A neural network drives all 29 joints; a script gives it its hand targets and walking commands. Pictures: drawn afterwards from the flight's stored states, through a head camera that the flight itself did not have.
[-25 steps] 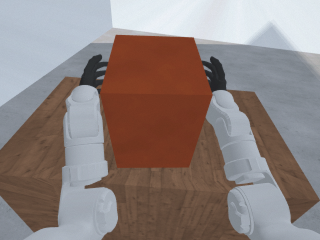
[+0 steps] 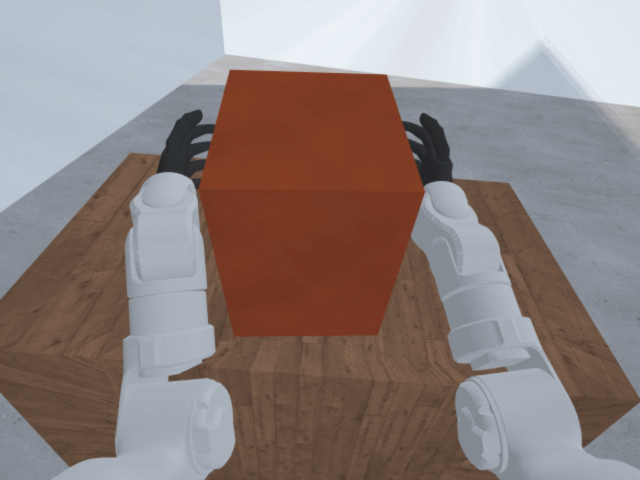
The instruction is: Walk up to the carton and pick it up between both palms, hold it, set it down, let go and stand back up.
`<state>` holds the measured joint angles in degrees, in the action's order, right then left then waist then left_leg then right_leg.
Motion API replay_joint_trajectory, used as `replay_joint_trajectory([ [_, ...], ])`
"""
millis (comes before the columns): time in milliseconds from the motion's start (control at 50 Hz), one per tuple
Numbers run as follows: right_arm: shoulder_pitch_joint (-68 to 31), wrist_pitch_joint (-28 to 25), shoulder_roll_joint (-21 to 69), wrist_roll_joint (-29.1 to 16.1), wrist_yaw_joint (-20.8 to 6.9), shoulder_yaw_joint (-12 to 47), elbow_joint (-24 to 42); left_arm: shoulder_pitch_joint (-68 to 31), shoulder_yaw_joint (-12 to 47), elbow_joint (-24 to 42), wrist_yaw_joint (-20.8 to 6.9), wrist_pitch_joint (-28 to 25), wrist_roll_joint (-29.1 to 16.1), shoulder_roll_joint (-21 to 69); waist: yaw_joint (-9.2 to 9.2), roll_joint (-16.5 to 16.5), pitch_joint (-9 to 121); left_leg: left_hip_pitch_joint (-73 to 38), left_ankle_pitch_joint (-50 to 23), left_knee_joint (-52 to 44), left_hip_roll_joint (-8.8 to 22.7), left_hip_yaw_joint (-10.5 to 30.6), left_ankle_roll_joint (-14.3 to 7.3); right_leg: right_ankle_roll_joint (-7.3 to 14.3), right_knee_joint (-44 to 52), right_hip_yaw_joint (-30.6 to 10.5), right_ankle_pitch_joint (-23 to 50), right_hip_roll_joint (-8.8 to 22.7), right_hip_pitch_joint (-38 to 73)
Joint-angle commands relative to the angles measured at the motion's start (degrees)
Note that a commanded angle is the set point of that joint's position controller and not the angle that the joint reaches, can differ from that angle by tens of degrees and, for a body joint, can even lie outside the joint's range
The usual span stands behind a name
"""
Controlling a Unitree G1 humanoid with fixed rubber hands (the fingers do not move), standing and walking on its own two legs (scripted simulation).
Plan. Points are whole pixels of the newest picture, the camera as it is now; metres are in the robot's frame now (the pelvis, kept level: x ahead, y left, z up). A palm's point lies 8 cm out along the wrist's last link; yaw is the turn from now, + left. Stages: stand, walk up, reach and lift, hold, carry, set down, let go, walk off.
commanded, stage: hold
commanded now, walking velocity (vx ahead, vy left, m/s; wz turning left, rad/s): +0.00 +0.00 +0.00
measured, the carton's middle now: (307, 209) +0.39 +0.00 +0.17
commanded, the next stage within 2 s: none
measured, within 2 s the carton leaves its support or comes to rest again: neither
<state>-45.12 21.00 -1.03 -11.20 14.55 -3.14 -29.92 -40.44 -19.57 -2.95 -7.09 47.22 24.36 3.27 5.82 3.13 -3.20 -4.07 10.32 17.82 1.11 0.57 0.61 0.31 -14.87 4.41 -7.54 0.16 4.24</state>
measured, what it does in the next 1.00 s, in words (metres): stands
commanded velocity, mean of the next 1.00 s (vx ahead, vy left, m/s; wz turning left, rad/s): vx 0.00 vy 0.00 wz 0.00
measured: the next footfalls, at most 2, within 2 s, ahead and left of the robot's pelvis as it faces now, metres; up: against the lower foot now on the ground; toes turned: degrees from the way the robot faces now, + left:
none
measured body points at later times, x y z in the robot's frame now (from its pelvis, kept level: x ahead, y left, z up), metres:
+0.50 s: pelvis +0.00 +0.00 +0.00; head -0.06 +0.03 +0.44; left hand +0.37 +0.15 +0.24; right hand +0.37 -0.14 +0.24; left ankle +0.01 +0.12 -0.75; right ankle +0.02 -0.11 -0.75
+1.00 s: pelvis +0.00 +0.00 +0.00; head -0.06 +0.02 +0.44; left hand +0.37 +0.15 +0.24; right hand +0.38 -0.15 +0.24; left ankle +0.01 +0.12 -0.75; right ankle +0.02 -0.11 -0.75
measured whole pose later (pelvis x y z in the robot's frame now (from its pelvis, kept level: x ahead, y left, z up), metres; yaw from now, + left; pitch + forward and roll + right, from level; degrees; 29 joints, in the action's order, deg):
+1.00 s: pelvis +0.00 +0.00 +0.00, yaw +0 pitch -12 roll -1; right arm -45.6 21.3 -1.2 -11.1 14.5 -3.4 -30.4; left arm -41.2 -19.8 -4.0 -7.1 47.1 24.4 3.2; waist 5.9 3.2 -3.1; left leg -4.0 10.3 17.7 1.2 0.5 0.6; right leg 0.3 -14.9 4.4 -7.5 0.1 4.1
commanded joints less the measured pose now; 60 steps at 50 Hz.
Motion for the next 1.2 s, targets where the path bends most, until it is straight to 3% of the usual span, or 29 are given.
replay_joint_trajectory([
  [0,-37.73,-2.16,29.34,-4.53,-6.75,19.32,13.37,-33.59,23.29,1.77,-7.31,-3.20,-9.58,25.35,0.97,-3.77,17.48,2.90,-11.46,-2.49,-3.60,-3.93,0.59,-2.43,-0.03,1.59,7.24,-3.55,8.31],
  [980,-38.89,-1.92,29.81,-5.03,-6.74,19.86,13.49,-33.79,21.92,0.73,-7.42,-3.18,-8.94,24.91,-0.08,-3.01,18.24,3.41,-11.09,-2.66,-3.80,-4.02,0.11,-2.67,-0.16,1.44,7.61,-3.49,9.17],
  [1180,-37.67,-1.54,29.61,-4.99,-6.63,19.73,13.43,-33.88,22.61,1.70,-7.60,-3.11,-9.25,24.68,0.59,-3.10,16.84,3.39,-10.78,-2.89,-3.63,-3.97,0.26,-2.61,-0.01,1.48,7.28,-3.44,8.51],
])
